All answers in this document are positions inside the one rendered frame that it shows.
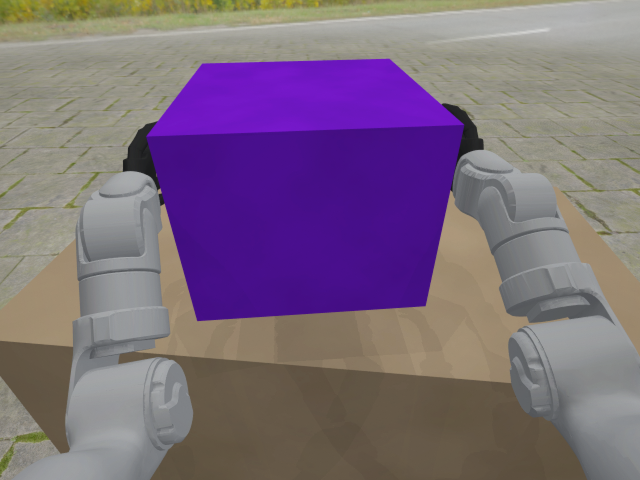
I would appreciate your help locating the right robot hand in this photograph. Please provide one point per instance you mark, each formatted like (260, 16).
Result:
(470, 141)

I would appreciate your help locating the left robot upper arm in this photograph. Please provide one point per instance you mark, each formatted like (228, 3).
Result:
(122, 419)

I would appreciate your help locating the left robot forearm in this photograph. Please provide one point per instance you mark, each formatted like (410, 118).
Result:
(118, 267)

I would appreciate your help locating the right robot forearm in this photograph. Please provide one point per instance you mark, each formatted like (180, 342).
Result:
(541, 272)

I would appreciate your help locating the left robot hand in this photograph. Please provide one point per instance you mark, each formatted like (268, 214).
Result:
(139, 157)

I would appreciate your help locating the right robot upper arm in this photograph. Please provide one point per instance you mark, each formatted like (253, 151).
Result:
(581, 374)

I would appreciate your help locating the carton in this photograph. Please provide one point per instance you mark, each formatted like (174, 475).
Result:
(303, 187)

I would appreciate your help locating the pedestal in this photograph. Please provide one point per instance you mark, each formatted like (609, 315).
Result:
(415, 393)

